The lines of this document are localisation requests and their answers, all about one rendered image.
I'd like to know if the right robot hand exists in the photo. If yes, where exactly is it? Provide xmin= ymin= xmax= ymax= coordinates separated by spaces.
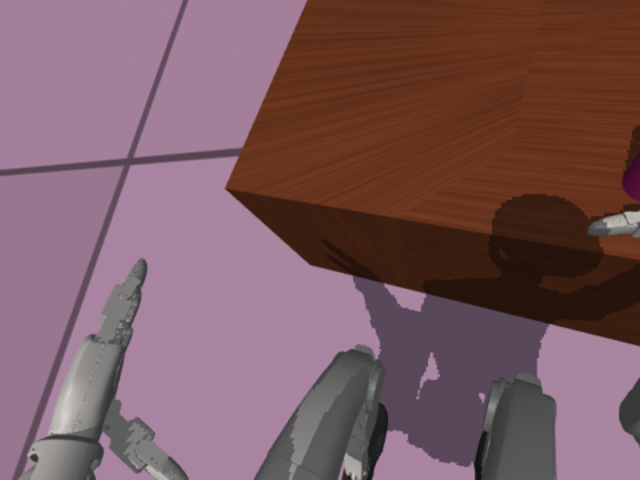
xmin=587 ymin=210 xmax=640 ymax=238

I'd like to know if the right robot arm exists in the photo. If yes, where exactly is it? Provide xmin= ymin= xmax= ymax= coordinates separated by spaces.
xmin=619 ymin=377 xmax=640 ymax=447

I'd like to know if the bottle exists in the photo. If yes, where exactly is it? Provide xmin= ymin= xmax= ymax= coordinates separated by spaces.
xmin=622 ymin=153 xmax=640 ymax=202

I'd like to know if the left robot hand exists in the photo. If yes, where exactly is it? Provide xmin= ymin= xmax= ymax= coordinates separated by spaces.
xmin=48 ymin=258 xmax=189 ymax=480

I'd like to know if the left robot arm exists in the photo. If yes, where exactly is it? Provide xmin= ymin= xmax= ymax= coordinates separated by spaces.
xmin=18 ymin=435 xmax=104 ymax=480

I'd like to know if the left robot foot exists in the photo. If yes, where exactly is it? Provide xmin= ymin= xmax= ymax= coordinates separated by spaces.
xmin=342 ymin=402 xmax=388 ymax=480

